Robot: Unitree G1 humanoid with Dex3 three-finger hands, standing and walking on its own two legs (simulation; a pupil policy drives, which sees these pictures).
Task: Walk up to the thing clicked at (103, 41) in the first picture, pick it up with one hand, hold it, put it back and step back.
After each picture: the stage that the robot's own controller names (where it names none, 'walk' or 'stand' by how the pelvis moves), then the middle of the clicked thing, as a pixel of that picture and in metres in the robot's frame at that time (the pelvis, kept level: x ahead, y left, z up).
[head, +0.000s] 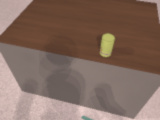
stand; (106, 45) +0.67 -0.13 -0.11
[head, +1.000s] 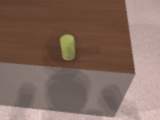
walk; (68, 47) +0.59 +0.10 -0.07
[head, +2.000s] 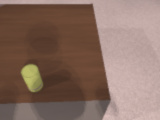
stand; (32, 78) +0.43 +0.22 -0.09
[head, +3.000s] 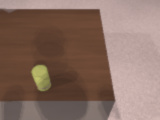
stand; (41, 78) +0.45 +0.19 -0.11
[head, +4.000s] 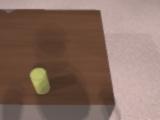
stand; (40, 81) +0.43 +0.19 -0.11
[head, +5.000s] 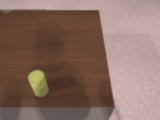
stand; (38, 83) +0.42 +0.20 -0.11
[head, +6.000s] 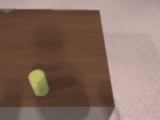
stand; (39, 83) +0.42 +0.20 -0.11
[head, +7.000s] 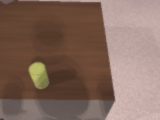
rise first; (39, 76) +0.44 +0.20 -0.11
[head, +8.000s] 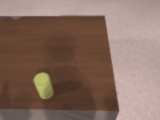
rise first; (44, 86) +0.42 +0.20 -0.10
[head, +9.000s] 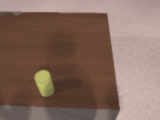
go down; (44, 83) +0.42 +0.20 -0.10
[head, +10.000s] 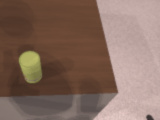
go down; (31, 68) +0.42 +0.17 -0.04
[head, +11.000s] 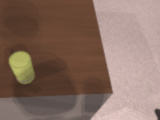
approach; (23, 68) +0.42 +0.19 -0.03
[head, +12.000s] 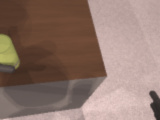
close; (4, 54) +0.44 +0.20 +0.00
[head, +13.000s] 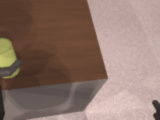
lift; (4, 59) +0.43 +0.20 +0.01
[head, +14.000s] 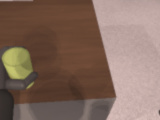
lift; (20, 69) +0.35 +0.18 +0.12
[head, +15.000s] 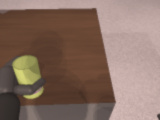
hold; (29, 77) +0.33 +0.17 +0.10
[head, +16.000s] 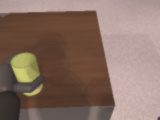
hold; (28, 74) +0.33 +0.17 +0.11
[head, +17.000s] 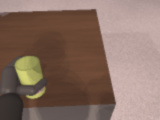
crouch; (31, 77) +0.33 +0.16 +0.10
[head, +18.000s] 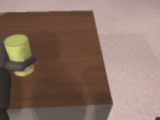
crouch; (20, 55) +0.40 +0.19 +0.13
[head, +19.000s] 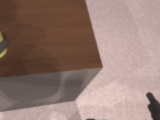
lower; out of the picture +0.48 +0.22 +0.01
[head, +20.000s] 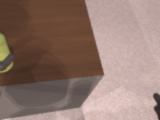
lower; out of the picture +0.45 +0.21 +0.01
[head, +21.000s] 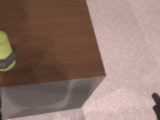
lower; (0, 51) +0.45 +0.21 +0.01
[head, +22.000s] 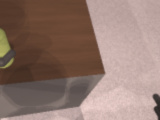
lower; out of the picture +0.46 +0.21 +0.01
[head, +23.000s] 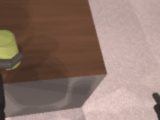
open; (6, 50) +0.45 +0.19 +0.01
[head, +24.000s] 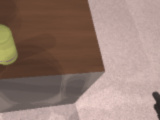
rise; (2, 46) +0.45 +0.19 +0.01
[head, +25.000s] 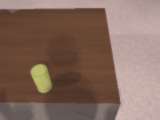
sink last; (42, 78) +0.43 +0.19 -0.05
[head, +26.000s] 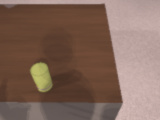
stand; (42, 77) +0.42 +0.18 -0.04
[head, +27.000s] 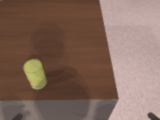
stand; (35, 74) +0.42 +0.19 -0.04
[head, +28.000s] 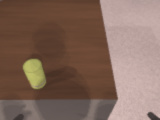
stand; (35, 74) +0.42 +0.19 -0.04
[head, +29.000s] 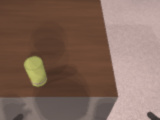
stand; (36, 72) +0.43 +0.19 -0.04
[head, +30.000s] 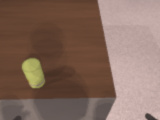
stand; (34, 73) +0.43 +0.19 -0.04
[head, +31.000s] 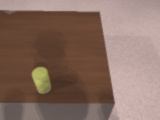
stand; (42, 80) +0.44 +0.19 -0.10
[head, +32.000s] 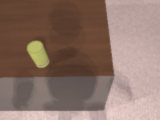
walk; (38, 54) +0.50 +0.22 -0.08
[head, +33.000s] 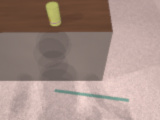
walk; (53, 14) +0.80 +0.16 -0.09
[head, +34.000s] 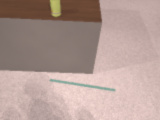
stand; (55, 6) +1.04 +0.18 -0.09
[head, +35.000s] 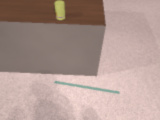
stand; (60, 10) +1.04 +0.16 -0.11
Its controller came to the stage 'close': yes
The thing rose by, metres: 0.21
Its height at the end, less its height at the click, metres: +0.00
